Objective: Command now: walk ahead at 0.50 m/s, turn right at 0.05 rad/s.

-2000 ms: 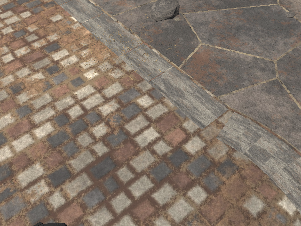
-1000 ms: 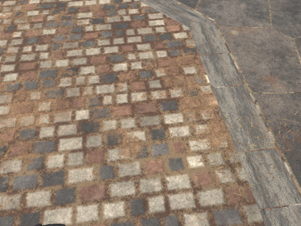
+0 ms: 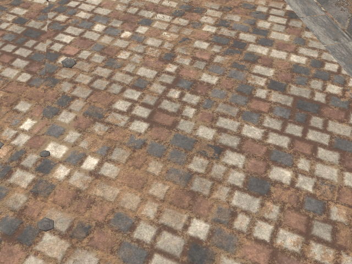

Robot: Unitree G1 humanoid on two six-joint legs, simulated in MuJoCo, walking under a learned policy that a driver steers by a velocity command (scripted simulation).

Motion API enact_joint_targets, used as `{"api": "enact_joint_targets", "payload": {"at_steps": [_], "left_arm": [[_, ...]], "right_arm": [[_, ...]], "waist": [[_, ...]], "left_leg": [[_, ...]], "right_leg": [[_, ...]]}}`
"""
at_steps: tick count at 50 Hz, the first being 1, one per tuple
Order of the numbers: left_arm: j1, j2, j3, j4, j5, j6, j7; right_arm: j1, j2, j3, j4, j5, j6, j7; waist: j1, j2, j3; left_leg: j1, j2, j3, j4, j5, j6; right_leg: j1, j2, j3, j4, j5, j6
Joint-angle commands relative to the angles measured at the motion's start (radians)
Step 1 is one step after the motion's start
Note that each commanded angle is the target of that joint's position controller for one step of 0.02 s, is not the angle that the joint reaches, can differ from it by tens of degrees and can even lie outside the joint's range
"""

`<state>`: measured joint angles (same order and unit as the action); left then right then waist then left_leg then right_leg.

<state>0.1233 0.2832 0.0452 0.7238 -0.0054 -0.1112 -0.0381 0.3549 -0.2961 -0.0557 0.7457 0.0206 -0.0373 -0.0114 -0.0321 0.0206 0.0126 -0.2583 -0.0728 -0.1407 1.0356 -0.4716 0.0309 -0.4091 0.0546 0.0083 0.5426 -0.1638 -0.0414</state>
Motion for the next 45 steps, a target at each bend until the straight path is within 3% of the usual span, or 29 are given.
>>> {"api": "enact_joint_targets", "payload": {"at_steps": [1,3,5,9,11,14,16,18,19,20,21,22,23,25,27,32,35,39,41,42,43,44,45], "left_arm": [[0.144,0.133,0.037,-0.018,-0.001,0.016,0.002],[0.125,0.112,0.027,-0.025,0.009,0.018,0.009],[0.137,0.118,0.030,-0.020,-0.002,0.020,0.017],[0.179,0.172,0.050,0.000,-0.017,0.033,0.039],[0.218,0.177,0.053,0.011,-0.021,0.044,0.046],[0.262,0.174,0.055,0.022,-0.027,0.057,0.051],[0.255,0.176,0.058,0.019,-0.027,0.064,0.054],[0.239,0.128,0.044,0.006,-0.019,0.064,0.052],[0.234,0.061,0.022,-0.016,-0.002,0.059,0.049],[0.346,0.012,0.004,-0.054,-0.028,0.048,0.050],[0.333,0.111,0.025,-0.033,-0.042,0.050,0.054],[0.252,0.156,0.039,-0.038,-0.036,0.055,0.054],[0.222,0.145,0.041,-0.039,-0.026,0.061,0.054],[0.187,0.117,0.044,-0.056,-0.020,0.069,0.044],[0.169,0.079,0.036,-0.073,-0.024,0.079,0.035],[0.070,0.050,0.021,-0.121,-0.017,0.079,0.014],[-0.028,0.042,0.012,-0.152,-0.016,0.071,-0.005],[-0.110,0.063,0.017,-0.202,-0.018,0.075,-0.023],[-0.071,0.097,0.035,-0.209,-0.012,0.081,-0.025],[0.019,0.130,0.054,-0.192,-0.010,0.086,-0.022],[0.185,0.180,0.085,-0.148,-0.014,0.092,-0.011],[0.325,0.265,0.113,-0.120,-0.021,0.105,0.013],[0.267,0.344,0.111,-0.146,-0.022,0.091,0.010]], "right_arm": [[-0.118,-0.129,-0.023,-0.125,-0.014,-0.045,0.003],[-0.115,-0.099,-0.023,-0.127,-0.031,-0.055,0.006],[-0.112,-0.069,-0.015,-0.128,-0.035,-0.057,0.008],[-0.249,-0.027,0.008,-0.154,-0.032,-0.064,0.015],[-0.306,-0.034,0.008,-0.161,-0.022,-0.070,0.022],[-0.357,-0.062,-0.002,-0.176,-0.011,-0.079,0.027],[-0.333,-0.086,-0.014,-0.173,-0.006,-0.086,0.026],[-0.194,-0.126,-0.038,-0.139,-0.015,-0.089,0.014],[-0.041,-0.186,-0.055,-0.122,-0.029,-0.088,0.004],[0.024,-0.258,-0.074,-0.091,-0.033,-0.067,0.008],[0.005,-0.177,-0.058,-0.089,-0.021,-0.064,0.015],[-0.030,-0.122,-0.043,-0.093,-0.017,-0.064,0.014],[-0.079,-0.096,-0.032,-0.093,-0.023,-0.064,0.016],[-0.130,-0.059,-0.021,-0.078,-0.034,-0.064,0.016],[-0.137,-0.064,-0.026,-0.062,-0.030,-0.072,0.016],[-0.134,-0.122,-0.044,-0.021,-0.026,-0.074,0.011],[-0.104,-0.151,-0.049,0.004,-0.018,-0.066,0.006],[-0.058,-0.188,-0.060,0.038,0.002,-0.046,0.005],[-0.056,-0.220,-0.070,0.040,0.009,-0.033,-0.001],[-0.059,-0.233,-0.073,0.039,0.011,-0.025,-0.005],[-0.062,-0.218,-0.065,0.035,0.011,-0.021,-0.009],[-0.025,-0.153,-0.040,0.016,-0.025,-0.027,-0.010],[0.055,-0.044,0.000,-0.042,-0.047,-0.055,0.007]], "waist": [[0.091,-0.072,-0.007],[0.049,-0.095,-0.004],[0.038,-0.125,-0.025],[0.074,-0.113,-0.011],[0.096,-0.113,-0.009],[0.100,-0.117,-0.007],[0.068,-0.133,-0.011],[-0.012,-0.123,-0.075],[-0.077,-0.003,-0.201],[-0.029,0.302,-0.302],[-0.041,0.218,-0.214],[-0.053,0.134,-0.104],[-0.032,0.079,-0.055],[0.002,0.097,0.003],[0.013,0.102,0.011],[0.004,0.046,0.024],[-0.030,0.029,0.045],[-0.035,0.032,0.063],[0.007,0.064,0.014],[0.064,0.068,-0.043],[0.152,0.044,-0.128],[0.187,-0.110,-0.224],[0.065,-0.304,-0.346]], "left_leg": [[-0.509,0.105,0.032,0.183,0.078,-0.005],[-0.417,0.141,0.036,0.053,0.146,-0.013],[-0.370,0.135,0.064,-0.063,0.148,-0.037],[-0.261,0.098,0.088,-0.353,0.353,-0.075],[-0.200,0.071,0.086,-0.438,0.458,-0.086],[-0.140,0.057,0.061,-0.525,0.468,-0.080],[-0.063,0.061,0.058,-0.570,0.432,-0.057],[0.163,0.109,0.045,-0.618,0.390,-0.005],[0.389,0.285,-0.119,-0.615,0.312,0.059],[0.604,0.486,-0.523,-0.703,0.081,0.204],[0.543,0.487,-0.595,-0.750,-0.099,0.208],[0.447,0.441,-0.453,-0.758,-0.034,0.173],[0.358,0.395,-0.330,-0.773,0.105,0.152],[0.234,0.335,-0.169,-0.816,0.282,0.138],[0.185,0.320,-0.074,-0.854,0.375,0.145],[0.184,0.317,0.103,-0.887,0.544,0.154],[0.195,0.311,0.189,-0.885,0.568,0.132],[0.300,0.346,0.249,-0.828,0.685,0.099],[0.337,0.345,0.290,-0.696,1.007,0.077],[0.327,0.333,0.314,-0.552,1.143,0.062],[0.224,0.300,0.341,-0.339,1.124,0.031],[-0.045,0.246,0.345,-0.013,0.671,-0.013],[-0.430,0.038,0.190,0.289,-0.139,-0.059]], "right_leg": [[0.411,-0.318,0.539,-0.300,-0.206,-0.215],[0.316,-0.252,0.444,-0.324,-0.028,-0.197],[0.284,-0.227,0.380,-0.336,0.083,-0.209],[0.190,-0.189,0.286,-0.343,0.140,-0.190],[0.170,-0.184,0.289,-0.331,0.122,-0.175],[0.197,-0.198,0.348,-0.285,0.048,-0.152],[0.205,-0.205,0.390,-0.235,0.023,-0.128],[0.144,-0.140,0.358,-0.081,0.034,-0.079],[0.029,-0.074,0.268,0.200,-0.096,-0.039],[-0.260,0.026,0.135,0.477,-0.423,0.004],[-0.382,-0.051,0.146,0.625,-0.404,0.018],[-0.407,-0.079,0.142,0.671,-0.314,0.023],[-0.377,-0.107,0.126,0.666,-0.241,0.034],[-0.329,-0.151,0.116,0.616,-0.163,0.044],[-0.307,-0.165,0.092,0.584,-0.123,0.054],[-0.305,-0.172,0.067,0.357,0.076,0.067],[-0.255,-0.154,0.019,0.204,0.187,0.045],[-0.233,-0.126,-0.029,0.103,0.115,-0.006],[-0.124,-0.063,-0.087,0.089,0.011,-0.047],[0.005,-0.020,-0.112,0.071,-0.014,-0.076],[0.253,0.014,-0.106,0.019,0.042,-0.114],[0.562,-0.145,0.144,0.013,0.073,-0.180],[0.812,-0.373,0.744,-0.135,-0.161,-0.370]]}}
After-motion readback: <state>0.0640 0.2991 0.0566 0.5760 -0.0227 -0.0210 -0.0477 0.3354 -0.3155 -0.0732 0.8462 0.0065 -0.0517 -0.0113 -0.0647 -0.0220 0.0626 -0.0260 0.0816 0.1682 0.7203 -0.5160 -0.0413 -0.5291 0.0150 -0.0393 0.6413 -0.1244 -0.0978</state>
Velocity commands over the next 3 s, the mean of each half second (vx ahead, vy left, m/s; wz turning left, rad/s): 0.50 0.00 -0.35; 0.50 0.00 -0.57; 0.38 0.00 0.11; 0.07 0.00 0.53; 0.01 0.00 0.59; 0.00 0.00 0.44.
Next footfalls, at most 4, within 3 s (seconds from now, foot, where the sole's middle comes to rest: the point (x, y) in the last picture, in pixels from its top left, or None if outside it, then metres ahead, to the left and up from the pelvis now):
0.38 left None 0.36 0.12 -0.76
0.86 right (242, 247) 0.54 -0.23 -0.76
1.38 left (225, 166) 0.91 -0.21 -0.76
1.84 right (276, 176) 0.85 -0.43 -0.76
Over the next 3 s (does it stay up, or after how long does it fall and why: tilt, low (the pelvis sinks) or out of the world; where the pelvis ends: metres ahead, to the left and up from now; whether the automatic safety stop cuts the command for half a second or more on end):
stays up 0.81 -0.28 0.01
